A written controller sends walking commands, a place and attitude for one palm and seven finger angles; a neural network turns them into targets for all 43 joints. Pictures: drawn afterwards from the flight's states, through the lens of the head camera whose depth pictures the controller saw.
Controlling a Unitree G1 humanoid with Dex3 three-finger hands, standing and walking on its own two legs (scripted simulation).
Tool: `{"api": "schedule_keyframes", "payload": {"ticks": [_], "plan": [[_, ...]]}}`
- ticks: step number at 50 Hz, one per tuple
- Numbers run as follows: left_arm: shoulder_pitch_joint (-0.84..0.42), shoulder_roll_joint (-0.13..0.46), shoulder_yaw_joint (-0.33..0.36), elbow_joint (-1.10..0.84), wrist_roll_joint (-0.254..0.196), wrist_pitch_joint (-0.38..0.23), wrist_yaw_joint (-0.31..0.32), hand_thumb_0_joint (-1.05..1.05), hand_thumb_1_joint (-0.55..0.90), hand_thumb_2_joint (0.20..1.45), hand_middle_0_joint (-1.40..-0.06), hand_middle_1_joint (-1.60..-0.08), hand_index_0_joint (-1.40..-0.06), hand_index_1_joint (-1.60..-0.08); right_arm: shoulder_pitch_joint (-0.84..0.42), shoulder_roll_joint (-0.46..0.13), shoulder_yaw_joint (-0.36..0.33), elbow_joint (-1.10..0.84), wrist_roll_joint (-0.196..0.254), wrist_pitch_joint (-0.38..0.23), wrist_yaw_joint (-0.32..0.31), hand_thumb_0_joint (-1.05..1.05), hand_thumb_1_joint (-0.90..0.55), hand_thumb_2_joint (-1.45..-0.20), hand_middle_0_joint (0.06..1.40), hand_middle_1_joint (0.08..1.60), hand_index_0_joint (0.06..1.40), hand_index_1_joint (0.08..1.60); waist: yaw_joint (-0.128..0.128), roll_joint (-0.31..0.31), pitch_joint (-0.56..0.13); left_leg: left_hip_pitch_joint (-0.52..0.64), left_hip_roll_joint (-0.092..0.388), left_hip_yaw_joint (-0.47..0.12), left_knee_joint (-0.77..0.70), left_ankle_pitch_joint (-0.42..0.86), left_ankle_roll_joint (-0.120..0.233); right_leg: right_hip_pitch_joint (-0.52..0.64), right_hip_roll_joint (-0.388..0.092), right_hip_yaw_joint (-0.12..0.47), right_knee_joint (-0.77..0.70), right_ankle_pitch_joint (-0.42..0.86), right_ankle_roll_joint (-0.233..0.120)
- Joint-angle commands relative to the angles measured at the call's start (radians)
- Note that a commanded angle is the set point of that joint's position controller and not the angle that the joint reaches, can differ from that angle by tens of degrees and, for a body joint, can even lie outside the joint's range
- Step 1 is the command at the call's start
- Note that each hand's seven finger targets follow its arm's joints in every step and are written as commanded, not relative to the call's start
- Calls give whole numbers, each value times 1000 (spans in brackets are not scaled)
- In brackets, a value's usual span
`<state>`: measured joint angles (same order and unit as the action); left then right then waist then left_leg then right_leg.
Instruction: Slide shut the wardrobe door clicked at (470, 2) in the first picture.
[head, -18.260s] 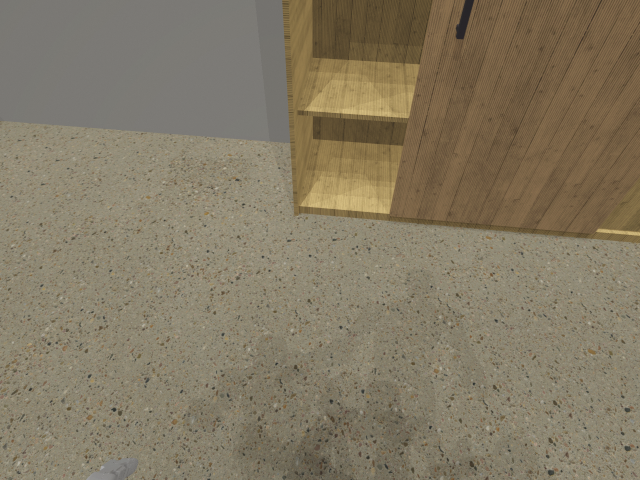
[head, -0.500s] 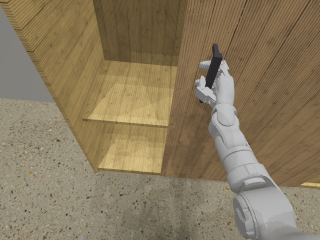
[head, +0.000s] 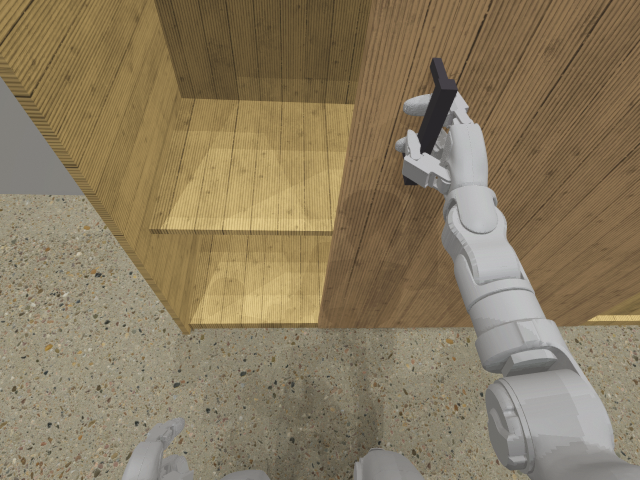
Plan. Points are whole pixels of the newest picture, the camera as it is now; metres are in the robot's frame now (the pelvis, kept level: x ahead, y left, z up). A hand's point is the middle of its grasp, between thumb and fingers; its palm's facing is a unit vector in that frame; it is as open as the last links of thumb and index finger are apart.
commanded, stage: step sideways, sliding the door along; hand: right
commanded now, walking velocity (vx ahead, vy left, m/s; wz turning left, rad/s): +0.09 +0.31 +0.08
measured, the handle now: (423, 127) +0.51 -0.10 +0.13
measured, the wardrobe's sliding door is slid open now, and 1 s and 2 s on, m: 0.40 0.29 0.12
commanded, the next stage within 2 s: none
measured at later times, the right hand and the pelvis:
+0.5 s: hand (390, 154) +0.46 -0.06 +0.13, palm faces +0.26 +0.96 -0.09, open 6.1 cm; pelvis +0.06 +0.12 -0.01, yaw -6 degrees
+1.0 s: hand (307, 156) +0.45 +0.04 +0.13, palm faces +0.13 +0.99 -0.04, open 5.9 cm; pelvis +0.14 +0.16 -0.01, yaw -6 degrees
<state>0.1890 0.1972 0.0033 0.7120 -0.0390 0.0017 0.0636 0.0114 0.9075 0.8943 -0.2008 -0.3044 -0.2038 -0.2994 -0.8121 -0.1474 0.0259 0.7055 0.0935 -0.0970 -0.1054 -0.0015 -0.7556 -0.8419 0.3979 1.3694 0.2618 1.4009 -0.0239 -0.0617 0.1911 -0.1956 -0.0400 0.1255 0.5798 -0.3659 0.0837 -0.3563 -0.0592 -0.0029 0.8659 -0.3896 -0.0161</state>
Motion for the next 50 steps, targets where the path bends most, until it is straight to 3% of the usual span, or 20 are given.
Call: {"api": "schedule_keyframes", "payload": {"ticks": [1, 2, 3, 4, 7, 14, 16, 19, 22, 24, 26, 28, 30, 32, 35, 37, 39, 41, 47, 50], "plan": [[-75, 84, 24, -130, 9, -65, 14, 0, 900, 900, -200, -300, -200, -300, -540, 177, 225, -389, -41, -132, 77, 0, -900, -900, 450, 1400, 450, 1400, 80, 138, -439, 257, 222, -214, 40, 910, 46, 88, -9, -14, -270, 119, -30], [-48, 102, 37, -122, 9, -66, 14, 0, 900, 900, -200, -300, -200, -300, -561, 186, 249, -440, -34, -139, 73, 0, -900, -900, 450, 1400, 450, 1400, 117, 71, -512, 45, 173, -126, 228, 803, -18, 404, -68, 13, -435, 455, -60], [-40, 150, 62, -140, 15, -64, -2, 0, 900, 900, -200, -300, -200, -300, -546, 214, 278, -474, -11, -143, 80, 0, -900, -900, 450, 1400, 450, 1400, 121, -135, -574, -321, 56, -101, 496, 270, -84, 708, -300, 288, -395, 960, -173], [-70, 141, 57, -153, 8, -50, -45, 0, 900, 900, -200, -300, -200, -300, -567, 236, 299, -481, 2, -136, 92, 0, -900, -900, 450, 1400, 450, 1400, 93, -123, -601, -398, 50, -232, 684, -134, -58, 744, -415, 410, -368, 934, -229], [-78, 133, 64, -152, 6, -27, -51, 0, 900, 900, -200, -300, -200, -300, -519, 172, 255, -493, -18, -114, 91, 0, -900, -900, 450, 1400, 450, 1400, 98, 5, -433, -525, 129, -269, 579, -173, -48, 626, -414, 340, -314, 789, -228], [-140, 123, 57, -223, -18, -34, -47, 0, 900, 900, -200, -300, -200, -300, -434, 162, 269, -627, -37, -118, 93, 0, -900, -900, 450, 1400, 450, 1400, 79, -176, -457, 2, 44, -29, 126, 118, -69, 346, -252, 22, -213, 720, -78], [-130, 102, 57, -220, -25, -37, -47, 0, 900, 900, -200, -300, -200, -300, -399, 122, 241, -670, -58, -122, 86, 0, -900, -900, 450, 1400, 450, 1400, 64, -8, -500, 174, 74, -66, -92, 480, -52, 290, -142, -47, 16, 625, -12], [-141, 74, 61, -181, -14, -66, -21, 0, 900, 900, -200, -300, -200, -300, -275, 90, 217, -628, -78, -89, 69, 0, -900, -900, 450, 1400, 450, 1400, 53, 426, -474, 289, 295, -355, -74, 1037, 67, -4, 8, 10, 139, -158, 35], [-166, 81, 51, -143, 4, -117, -7, 0, 900, 900, -200, -300, -200, -300, -325, 150, 279, -830, -54, -109, 48, 0, -900, -900, 450, 1400, 450, 1400, 97, 148, -509, 182, 229, -214, 128, 982, -14, 245, -46, -31, -400, 268, 2], [-173, 120, 82, -199, 7, -123, -42, 0, 900, 900, -200, -300, -200, -300, -244, 212, 320, -888, -28, -116, 63, 0, -900, -900, 450, 1400, 450, 1400, 48, -121, -616, -125, 98, -119, 329, 78, -107, 552, -350, 198, -382, 1033, -146], [-172, 102, 74, -220, 3, -137, -68, 0, 900, 900, -200, -300, -200, -300, -233, 216, 335, -909, -40, -126, 70, 0, -900, -900, 450, 1400, 450, 1400, 56, -192, -499, -156, 86, -132, 260, -61, -78, 524, -321, 69, -307, 1027, -141], [-149, 110, 69, -218, -6, -159, -78, 0, 900, 900, -200, -300, -200, -300, -181, 196, 326, -921, -47, -131, 69, 0, -900, -900, 450, 1400, 450, 1400, 51, -156, -473, -92, 83, -102, 41, 137, -73, 543, -264, -11, -197, 1001, -79], [-162, 96, 61, -243, -14, -166, -71, 0, 900, 900, -200, -300, -200, -300, -125, 156, 313, -970, -72, -128, 76, 0, -900, -900, 450, 1400, 450, 1400, 49, 59, -519, 100, 120, -134, -126, 747, -83, 423, -150, -84, -36, 777, -10], [-164, 93, 66, -238, -14, -160, -46, 0, 900, 900, -200, -300, -200, -300, 0, 130, 292, -943, -83, -112, 59, 0, -900, -900, 450, 1400, 450, 1400, 28, 379, -510, 361, 298, -412, -30, 1394, 17, 31, -4, -51, 58, 3, 32], [-163, 65, 45, -241, -5, -193, -41, 0, 900, 900, -200, -300, -200, -300, 34, 207, 380, -1165, -67, -128, 49, 0, -900, -900, 450, 1400, 450, 1400, 42, 251, -557, 390, 284, -374, 96, 1435, 19, 45, -17, -25, -246, 48, 1], [-174, 107, 73, -243, -2, -194, -48, 0, 900, 900, -200, -300, -200, -300, 82, 213, 412, -1218, -62, -138, 42, 0, -900, -900, 450, 1400, 450, 1400, 55, 161, -628, 115, 169, -249, 201, 1044, -77, 443, -142, -24, -401, 751, -40], [-152, 117, 82, -279, 6, -182, -90, 0, 900, 900, -200, -300, -200, -300, 142, 265, 454, -1202, -64, -148, 68, 0, -900, -900, 450, 1400, 450, 1400, 41, -22, -600, -251, 76, -160, 351, 10, -93, 711, -352, 71, -349, 1306, -160], [-143, 97, 65, -293, 17, -185, -97, 0, 900, 900, -200, -300, -200, -300, 139, 247, 451, -1228, -88, -165, 73, 0, -900, -900, 450, 1400, 450, 1400, 47, -117, -487, -332, 80, -123, 364, -84, -81, 679, -352, -5, -315, 1233, -159], [-193, 89, 31, -305, 3, -172, -87, 0, 900, 900, -200, -300, -200, -300, 166, 144, 391, -1271, -118, -164, 76, 0, -900, -900, 450, 1400, 450, 1400, 56, -57, -438, 23, 99, -62, -21, 521, -81, 406, -261, -145, -61, 901, -33], [-183, 60, 40, -299, 7, -174, -62, 0, 900, 900, -200, -300, -200, -300, 275, 119, 357, -1276, -111, -168, 49, 0, -900, -900, 450, 1400, 450, 1400, 37, 321, -506, 269, 306, -442, 23, 1573, 83, 93, -49, -101, 22, -3, 42]]}}
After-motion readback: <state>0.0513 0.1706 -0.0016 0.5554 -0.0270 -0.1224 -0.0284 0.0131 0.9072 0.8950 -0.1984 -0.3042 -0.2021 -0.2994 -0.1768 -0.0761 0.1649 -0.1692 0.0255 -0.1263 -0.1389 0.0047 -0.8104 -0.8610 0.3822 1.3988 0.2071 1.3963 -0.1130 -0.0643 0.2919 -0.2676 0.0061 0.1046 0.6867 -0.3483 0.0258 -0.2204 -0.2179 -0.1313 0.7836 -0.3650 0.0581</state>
